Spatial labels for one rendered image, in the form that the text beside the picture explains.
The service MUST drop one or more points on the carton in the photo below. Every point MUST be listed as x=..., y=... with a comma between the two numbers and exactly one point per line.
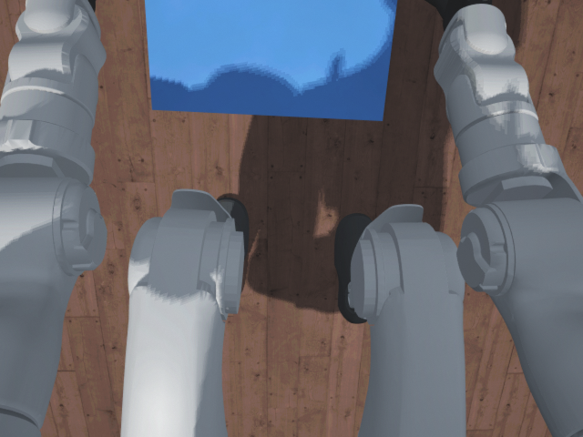
x=286, y=58

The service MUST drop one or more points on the robot right hand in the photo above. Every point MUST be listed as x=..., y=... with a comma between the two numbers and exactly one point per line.
x=448, y=8

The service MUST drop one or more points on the right robot upper arm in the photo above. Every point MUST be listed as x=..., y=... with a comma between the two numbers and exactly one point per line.
x=527, y=255

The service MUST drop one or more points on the left robot upper arm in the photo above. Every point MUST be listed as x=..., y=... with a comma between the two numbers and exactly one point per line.
x=51, y=230

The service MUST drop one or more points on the right robot forearm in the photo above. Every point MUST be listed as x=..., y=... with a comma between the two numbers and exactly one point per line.
x=502, y=150

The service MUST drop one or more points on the left robot thigh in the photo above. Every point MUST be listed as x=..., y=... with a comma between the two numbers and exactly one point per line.
x=173, y=366

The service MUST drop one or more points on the left robot foot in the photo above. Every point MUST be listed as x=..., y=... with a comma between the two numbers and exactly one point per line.
x=239, y=213

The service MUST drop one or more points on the left robot forearm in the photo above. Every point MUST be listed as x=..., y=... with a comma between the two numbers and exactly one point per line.
x=48, y=105

